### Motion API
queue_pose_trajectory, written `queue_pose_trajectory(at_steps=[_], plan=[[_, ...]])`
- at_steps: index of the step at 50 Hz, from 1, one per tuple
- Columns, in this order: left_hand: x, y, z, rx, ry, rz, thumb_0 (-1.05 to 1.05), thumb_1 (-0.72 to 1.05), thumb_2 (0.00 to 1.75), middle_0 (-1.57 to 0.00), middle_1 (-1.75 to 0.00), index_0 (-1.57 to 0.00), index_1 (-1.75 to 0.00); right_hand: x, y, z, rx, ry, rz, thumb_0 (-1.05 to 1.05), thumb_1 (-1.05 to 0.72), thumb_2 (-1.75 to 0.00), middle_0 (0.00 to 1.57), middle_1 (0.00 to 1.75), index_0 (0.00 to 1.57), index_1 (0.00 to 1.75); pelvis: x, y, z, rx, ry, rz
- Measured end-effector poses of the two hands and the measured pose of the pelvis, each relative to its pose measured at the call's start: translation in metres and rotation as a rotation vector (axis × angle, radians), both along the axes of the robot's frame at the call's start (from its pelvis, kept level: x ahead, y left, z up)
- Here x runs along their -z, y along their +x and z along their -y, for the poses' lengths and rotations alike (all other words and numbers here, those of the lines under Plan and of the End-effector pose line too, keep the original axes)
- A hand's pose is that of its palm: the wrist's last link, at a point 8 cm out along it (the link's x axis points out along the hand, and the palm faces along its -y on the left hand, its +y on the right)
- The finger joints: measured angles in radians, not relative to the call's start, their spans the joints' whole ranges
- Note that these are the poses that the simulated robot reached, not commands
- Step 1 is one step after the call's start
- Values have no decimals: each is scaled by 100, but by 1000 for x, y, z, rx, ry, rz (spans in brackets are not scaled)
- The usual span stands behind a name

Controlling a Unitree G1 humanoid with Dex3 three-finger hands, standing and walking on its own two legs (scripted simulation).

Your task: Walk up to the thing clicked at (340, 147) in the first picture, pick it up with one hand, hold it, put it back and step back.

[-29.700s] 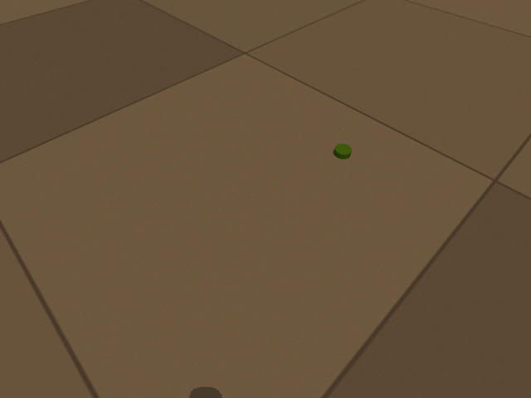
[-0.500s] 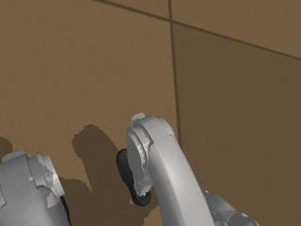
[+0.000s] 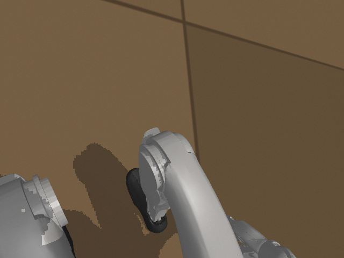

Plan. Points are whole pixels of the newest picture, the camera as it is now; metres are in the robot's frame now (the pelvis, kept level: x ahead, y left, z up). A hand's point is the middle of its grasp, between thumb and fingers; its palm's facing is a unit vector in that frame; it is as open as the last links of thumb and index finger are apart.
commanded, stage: open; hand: left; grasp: from above
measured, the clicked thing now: out of the picture +0.44 +0.33 -0.28
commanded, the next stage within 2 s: withdraw in 0.92 s
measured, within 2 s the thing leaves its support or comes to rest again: neither
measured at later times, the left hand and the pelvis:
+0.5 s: hand out of the picture +0.44 +0.32 -0.25, palm faces -0.42 -0.16 -0.89, open 13.6 cm; pelvis +0.00 +0.00 +0.00, yaw +0 degrees
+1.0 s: hand out of the picture +0.44 +0.32 -0.25, palm faces -0.41 -0.16 -0.90, open 13.8 cm; pelvis +0.00 +0.00 +0.01, yaw +0 degrees
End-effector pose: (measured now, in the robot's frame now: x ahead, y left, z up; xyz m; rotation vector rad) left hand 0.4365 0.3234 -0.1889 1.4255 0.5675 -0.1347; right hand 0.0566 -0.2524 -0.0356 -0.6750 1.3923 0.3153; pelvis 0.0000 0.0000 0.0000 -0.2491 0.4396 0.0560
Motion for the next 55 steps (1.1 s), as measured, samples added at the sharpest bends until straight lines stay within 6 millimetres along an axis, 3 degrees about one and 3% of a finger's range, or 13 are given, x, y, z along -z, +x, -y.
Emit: queue_pose_trajectory(at_steps=[8, 25, 55], plan=[[2, -2, 0, -3, 1, -4, 0, -12, 63, -41, -75, -50, -76, -3, 1, -1, -20, 6, 4, 0, -90, -90, 20, 30, 20, 30, -1, -1, 0, -1, -3, 6], [0, 6, -5, -17, 11, -6, 0, -44, 91, -13, -100, -15, -99, -8, -7, -2, -6, -1, -19, 0, -90, -90, 20, 30, 20, 30, -5, -2, 0, 3, -8, 0], [1, 6, -4, -13, 10, -6, 0, -46, 94, -8, -105, -10, -103, -12, -6, -3, -11, -7, -15, 0, -90, -90, 20, 30, 20, 30, -8, -3, 1, 3, -10, 1]])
